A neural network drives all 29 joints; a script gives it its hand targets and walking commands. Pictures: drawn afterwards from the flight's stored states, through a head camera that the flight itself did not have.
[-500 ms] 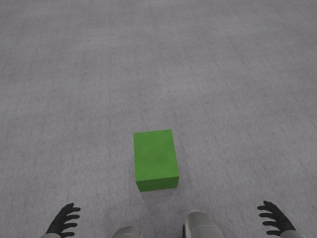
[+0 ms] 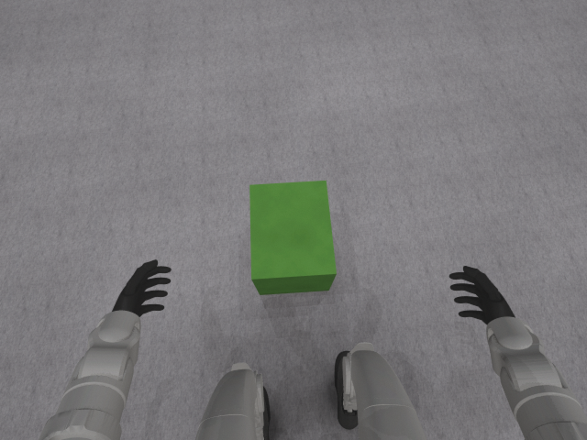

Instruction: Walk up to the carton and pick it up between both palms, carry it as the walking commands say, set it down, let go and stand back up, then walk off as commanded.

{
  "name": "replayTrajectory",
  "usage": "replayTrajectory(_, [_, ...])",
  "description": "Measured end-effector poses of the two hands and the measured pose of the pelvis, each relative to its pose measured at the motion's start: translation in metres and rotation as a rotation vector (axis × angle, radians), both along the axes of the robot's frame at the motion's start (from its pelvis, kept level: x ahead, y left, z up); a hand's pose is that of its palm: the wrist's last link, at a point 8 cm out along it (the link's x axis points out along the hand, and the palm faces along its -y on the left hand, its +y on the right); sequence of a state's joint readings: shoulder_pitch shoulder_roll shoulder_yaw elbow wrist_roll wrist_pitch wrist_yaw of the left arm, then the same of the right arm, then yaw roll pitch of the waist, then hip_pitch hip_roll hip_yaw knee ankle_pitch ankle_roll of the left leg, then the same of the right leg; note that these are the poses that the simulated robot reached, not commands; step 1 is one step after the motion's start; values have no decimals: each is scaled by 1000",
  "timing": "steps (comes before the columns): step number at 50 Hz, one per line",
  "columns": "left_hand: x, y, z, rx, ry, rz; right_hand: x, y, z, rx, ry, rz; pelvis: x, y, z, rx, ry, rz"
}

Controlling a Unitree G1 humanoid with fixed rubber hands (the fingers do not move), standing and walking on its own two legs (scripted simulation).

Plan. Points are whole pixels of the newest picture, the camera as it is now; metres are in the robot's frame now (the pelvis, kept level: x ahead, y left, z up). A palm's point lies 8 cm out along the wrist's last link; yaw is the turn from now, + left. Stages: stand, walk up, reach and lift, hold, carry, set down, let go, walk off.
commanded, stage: reach and lift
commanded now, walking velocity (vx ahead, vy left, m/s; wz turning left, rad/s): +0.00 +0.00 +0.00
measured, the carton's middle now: (291, 240) +0.55 +0.01 -0.60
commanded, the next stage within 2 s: none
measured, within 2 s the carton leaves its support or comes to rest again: neither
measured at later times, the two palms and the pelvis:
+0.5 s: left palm (164, 233) +0.41 +0.22 -0.12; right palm (442, 226) +0.40 -0.24 -0.12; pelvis -0.02 -0.01 -0.03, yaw +2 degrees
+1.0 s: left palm (189, 188) +0.52 +0.21 -0.18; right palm (388, 173) +0.54 -0.18 -0.17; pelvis -0.03 -0.01 -0.04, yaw +3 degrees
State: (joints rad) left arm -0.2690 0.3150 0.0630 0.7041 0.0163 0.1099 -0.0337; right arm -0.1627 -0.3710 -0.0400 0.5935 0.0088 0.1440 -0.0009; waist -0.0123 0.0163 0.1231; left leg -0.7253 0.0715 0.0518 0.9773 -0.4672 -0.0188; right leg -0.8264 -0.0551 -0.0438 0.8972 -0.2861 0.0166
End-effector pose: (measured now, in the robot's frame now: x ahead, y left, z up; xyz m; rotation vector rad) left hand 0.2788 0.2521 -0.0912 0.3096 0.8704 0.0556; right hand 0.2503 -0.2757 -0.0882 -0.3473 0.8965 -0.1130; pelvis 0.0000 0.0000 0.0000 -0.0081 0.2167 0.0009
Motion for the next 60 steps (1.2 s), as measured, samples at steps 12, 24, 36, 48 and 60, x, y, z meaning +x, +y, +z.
replayTrajectory(12, [63,-14,-11,2,-64,9,77,21,-14,55,-83,26,-19,-2,-14,7,146,7])
replayTrajectory(24, [125,-27,-24,-29,-133,38,150,34,-31,94,-148,17,-23,-7,-26,10,323,25])
replayTrajectory(36, [180,-35,-44,-84,-182,82,212,57,-49,139,-204,17,-26,-8,-36,12,434,31])
replayTrajectory(48, [239,-43,-78,-130,-252,112,281,88,-74,220,-292,3,-30,-7,-38,12,447,33])
replayTrajectory(60, [237,-41,-110,-191,-278,214,289,107,-112,233,-275,-10,-43,-14,-38,1,401,70])
